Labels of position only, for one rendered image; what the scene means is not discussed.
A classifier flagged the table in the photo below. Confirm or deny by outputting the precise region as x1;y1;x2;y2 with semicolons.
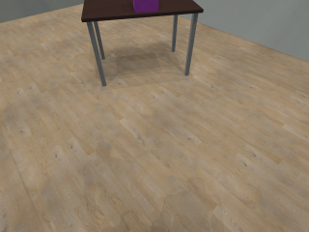
81;0;204;87

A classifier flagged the carton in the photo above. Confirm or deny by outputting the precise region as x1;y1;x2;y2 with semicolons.
133;0;159;13

